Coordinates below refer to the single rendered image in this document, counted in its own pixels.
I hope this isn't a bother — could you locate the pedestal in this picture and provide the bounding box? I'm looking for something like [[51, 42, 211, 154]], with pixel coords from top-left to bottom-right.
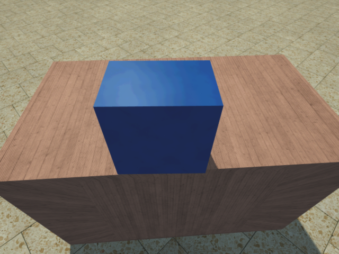
[[0, 55, 339, 245]]

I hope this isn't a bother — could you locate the carton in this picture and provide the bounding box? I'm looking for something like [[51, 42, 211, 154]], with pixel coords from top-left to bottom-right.
[[93, 60, 224, 174]]

